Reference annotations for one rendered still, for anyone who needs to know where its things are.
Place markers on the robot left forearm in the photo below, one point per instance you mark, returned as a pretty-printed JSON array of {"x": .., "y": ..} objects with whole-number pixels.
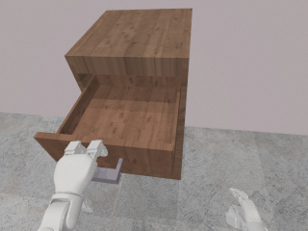
[{"x": 63, "y": 212}]

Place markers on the robot right hand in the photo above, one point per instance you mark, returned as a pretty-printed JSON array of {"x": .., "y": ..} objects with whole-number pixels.
[{"x": 239, "y": 216}]

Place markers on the robot left hand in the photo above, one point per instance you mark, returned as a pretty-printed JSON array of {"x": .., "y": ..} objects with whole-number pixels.
[{"x": 76, "y": 168}]

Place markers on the drawer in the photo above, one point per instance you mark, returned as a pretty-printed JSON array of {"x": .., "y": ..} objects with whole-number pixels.
[{"x": 135, "y": 116}]

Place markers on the handle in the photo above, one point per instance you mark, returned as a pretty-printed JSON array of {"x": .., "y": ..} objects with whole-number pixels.
[{"x": 110, "y": 176}]

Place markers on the robot right forearm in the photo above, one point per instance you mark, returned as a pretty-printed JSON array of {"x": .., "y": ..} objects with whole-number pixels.
[{"x": 255, "y": 226}]

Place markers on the cabinet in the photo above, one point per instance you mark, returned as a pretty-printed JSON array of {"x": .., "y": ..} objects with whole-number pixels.
[{"x": 148, "y": 42}]

